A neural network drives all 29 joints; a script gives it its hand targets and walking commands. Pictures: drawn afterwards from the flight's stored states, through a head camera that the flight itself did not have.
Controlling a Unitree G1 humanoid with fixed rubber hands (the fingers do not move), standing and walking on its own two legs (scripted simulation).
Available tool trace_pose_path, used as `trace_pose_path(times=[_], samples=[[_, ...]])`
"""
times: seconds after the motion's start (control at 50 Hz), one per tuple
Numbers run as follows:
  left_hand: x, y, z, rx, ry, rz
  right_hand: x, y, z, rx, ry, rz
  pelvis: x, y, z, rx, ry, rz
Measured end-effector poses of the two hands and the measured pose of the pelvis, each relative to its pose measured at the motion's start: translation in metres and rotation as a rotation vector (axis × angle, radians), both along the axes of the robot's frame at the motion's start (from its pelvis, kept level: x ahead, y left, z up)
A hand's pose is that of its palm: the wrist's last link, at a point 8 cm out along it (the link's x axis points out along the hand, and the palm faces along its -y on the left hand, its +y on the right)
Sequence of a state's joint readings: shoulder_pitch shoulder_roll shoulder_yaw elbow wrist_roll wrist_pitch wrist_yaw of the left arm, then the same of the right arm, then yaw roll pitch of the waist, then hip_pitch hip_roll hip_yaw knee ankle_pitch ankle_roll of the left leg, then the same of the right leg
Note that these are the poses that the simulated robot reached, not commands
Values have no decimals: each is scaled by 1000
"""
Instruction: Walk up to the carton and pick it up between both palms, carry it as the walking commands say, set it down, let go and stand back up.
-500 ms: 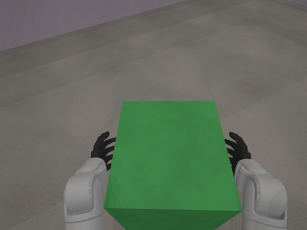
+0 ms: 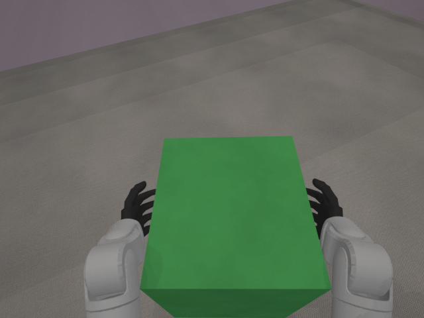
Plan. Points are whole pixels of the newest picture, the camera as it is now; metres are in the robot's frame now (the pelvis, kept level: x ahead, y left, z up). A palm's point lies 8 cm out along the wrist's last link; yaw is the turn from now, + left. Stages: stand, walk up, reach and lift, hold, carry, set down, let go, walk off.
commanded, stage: carry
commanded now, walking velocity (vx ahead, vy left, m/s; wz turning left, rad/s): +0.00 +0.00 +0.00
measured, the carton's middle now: (228, 234) +0.28 +0.01 +0.00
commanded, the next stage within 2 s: none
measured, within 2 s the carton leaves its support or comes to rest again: neither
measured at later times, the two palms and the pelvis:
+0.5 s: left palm (140, 251) +0.20 +0.14 +0.10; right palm (352, 244) +0.22 -0.18 +0.09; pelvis -0.04 -0.03 +0.01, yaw +1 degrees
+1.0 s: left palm (132, 247) +0.22 +0.17 +0.07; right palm (330, 241) +0.23 -0.16 +0.07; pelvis -0.03 -0.01 +0.01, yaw +2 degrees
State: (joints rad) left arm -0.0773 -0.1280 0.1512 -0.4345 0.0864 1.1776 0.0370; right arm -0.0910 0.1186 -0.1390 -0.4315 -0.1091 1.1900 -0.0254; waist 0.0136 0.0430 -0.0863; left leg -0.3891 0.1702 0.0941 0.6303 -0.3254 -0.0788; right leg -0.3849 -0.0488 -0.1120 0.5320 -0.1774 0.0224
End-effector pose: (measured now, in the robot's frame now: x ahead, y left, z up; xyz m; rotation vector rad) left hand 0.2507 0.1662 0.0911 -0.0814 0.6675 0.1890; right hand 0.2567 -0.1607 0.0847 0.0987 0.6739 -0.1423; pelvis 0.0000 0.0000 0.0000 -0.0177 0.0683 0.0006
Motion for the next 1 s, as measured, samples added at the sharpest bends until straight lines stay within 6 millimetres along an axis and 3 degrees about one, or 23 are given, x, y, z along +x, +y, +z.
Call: trace_pose_path(times=[0.08, 0.18, 0.34, 0.46, 0.66, 1.0], samples=[[-5, -26, -1, 28, 44, -39, -16, -26, -7, 29, 45, -36, -7, -15, 4, 19, -2, 8], [-13, -38, 4, 32, 25, -48, -26, -37, -3, 38, 24, -51, -19, -24, 5, 26, 0, 13], [-39, -30, 2, 0, 21, 9, -35, -29, 4, 11, 21, 1, -31, -31, 6, 29, -14, 19], [-47, -24, 5, -4, 15, 25, -38, -24, 7, 8, 15, 17, -36, -30, 6, 25, -14, 23], [-43, -19, -1, -5, 30, 7, -40, -19, 1, 2, 29, 1, -40, -20, 6, 27, -13, 25], [-31, 0, -16, 10, 21, 10, -25, 0, -15, -14, 19, 26, -33, -5, 6, 28, -10, 27]])
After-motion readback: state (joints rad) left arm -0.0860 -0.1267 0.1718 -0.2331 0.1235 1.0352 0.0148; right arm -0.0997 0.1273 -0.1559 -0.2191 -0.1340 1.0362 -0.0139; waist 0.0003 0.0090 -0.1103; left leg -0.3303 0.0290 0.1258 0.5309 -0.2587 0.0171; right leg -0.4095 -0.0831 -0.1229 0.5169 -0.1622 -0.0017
